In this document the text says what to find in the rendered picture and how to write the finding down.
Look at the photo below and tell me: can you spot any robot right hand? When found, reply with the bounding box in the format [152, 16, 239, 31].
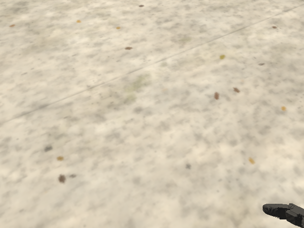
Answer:
[262, 203, 304, 228]

